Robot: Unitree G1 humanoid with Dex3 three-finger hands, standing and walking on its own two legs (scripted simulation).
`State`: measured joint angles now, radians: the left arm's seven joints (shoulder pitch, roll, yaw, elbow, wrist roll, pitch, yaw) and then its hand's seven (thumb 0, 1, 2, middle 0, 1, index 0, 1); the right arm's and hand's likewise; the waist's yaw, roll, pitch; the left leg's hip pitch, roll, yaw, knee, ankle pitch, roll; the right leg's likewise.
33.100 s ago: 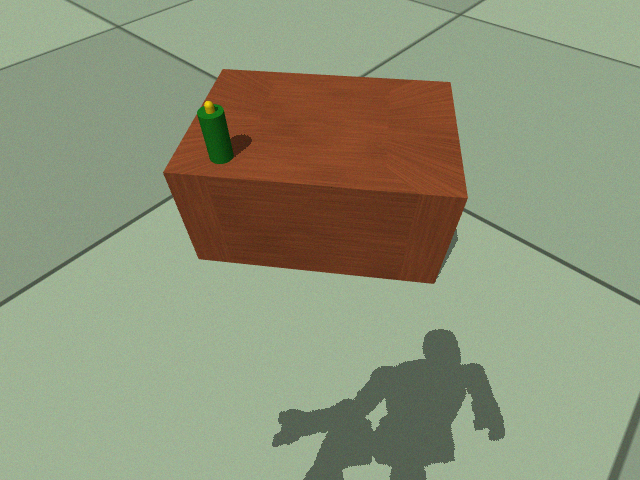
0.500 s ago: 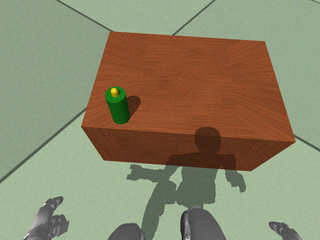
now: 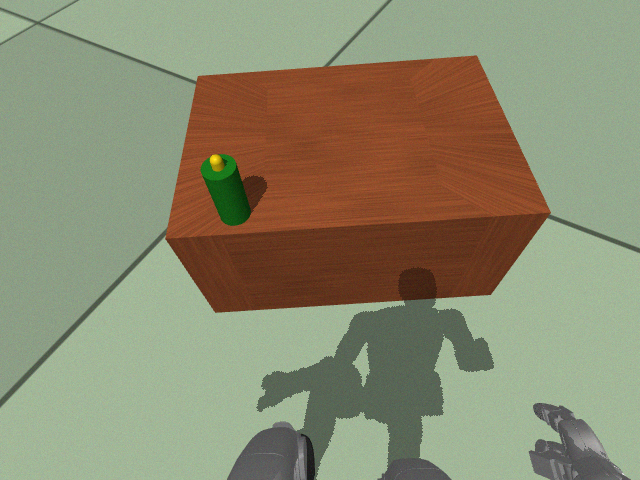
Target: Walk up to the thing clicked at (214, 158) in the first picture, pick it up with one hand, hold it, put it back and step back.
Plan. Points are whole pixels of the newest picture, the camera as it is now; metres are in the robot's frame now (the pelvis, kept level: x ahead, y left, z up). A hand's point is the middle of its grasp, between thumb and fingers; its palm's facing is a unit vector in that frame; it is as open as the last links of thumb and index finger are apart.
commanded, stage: step back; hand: left
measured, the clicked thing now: (225, 187) +0.69 +0.24 -0.21
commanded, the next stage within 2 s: none
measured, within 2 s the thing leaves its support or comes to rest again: neither
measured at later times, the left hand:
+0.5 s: hand out of the picture -0.02 +0.28 -0.14, palm faces +0.04 -0.94 -0.33, open 7.3 cm
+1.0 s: hand out of the picture -0.21 +0.26 -0.13, palm faces +0.03 -0.90 -0.43, open 7.3 cm
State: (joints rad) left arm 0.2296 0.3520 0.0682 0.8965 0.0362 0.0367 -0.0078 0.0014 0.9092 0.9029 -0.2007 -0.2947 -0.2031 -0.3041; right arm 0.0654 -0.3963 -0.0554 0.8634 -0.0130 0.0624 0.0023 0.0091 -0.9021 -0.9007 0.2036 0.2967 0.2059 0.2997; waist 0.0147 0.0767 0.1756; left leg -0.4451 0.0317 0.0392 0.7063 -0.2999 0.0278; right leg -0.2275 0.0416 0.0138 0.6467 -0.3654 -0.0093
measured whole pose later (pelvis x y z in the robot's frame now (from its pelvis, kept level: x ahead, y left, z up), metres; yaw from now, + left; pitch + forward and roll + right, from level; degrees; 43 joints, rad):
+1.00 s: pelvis -0.30 -0.02 +0.00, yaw +3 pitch +0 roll +1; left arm 0.17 0.38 0.08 0.79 0.06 0.07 0.00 0.00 0.90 0.90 -0.20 -0.30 -0.21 -0.30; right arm 0.22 -0.40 -0.04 0.88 -0.02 0.02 -0.03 0.01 -0.90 -0.90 0.20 0.30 0.20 0.30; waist 0.01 0.01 0.12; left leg -0.34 -0.05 -0.04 0.86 -0.49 -0.01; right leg -0.36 -0.04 -0.03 0.65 -0.29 -0.01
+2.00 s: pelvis -0.34 -0.04 +0.01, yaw +4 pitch -2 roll +0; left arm 0.11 0.37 0.03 1.05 0.02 -0.02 0.00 0.00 0.91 0.90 -0.20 -0.29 -0.20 -0.30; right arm 0.11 -0.34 -0.04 1.05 -0.02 -0.02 0.01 0.01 -0.90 -0.90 0.20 0.30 0.21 0.30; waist 0.01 0.00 0.04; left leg -0.22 0.00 -0.03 0.57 -0.32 0.00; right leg -0.16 -0.02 0.01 0.54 -0.34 0.03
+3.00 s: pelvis -0.38 -0.05 +0.03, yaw +3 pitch -2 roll +0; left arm 0.16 0.35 0.00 1.13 0.01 -0.01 -0.01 0.00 0.91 0.90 -0.20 -0.29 -0.20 -0.30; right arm 0.14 -0.36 -0.01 1.15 -0.01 -0.01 0.02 0.01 -0.90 -0.90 0.20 0.30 0.20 0.30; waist 0.00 0.01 0.06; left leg -0.15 0.01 -0.02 0.33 -0.14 -0.02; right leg -0.13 -0.02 0.02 0.35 -0.18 0.02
